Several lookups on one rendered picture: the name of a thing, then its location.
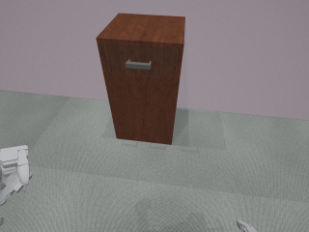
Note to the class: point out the cabinet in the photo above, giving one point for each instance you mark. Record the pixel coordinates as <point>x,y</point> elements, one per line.
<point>143,107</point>

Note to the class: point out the robot right hand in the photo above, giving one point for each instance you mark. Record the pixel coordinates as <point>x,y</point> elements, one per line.
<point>244,227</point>

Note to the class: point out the robot left hand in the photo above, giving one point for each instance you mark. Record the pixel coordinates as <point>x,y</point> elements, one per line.
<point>14,165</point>

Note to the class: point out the drawer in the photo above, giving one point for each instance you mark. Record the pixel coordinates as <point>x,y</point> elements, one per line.
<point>164,58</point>

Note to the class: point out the handle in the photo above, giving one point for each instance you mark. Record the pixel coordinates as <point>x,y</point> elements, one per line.
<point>138,65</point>

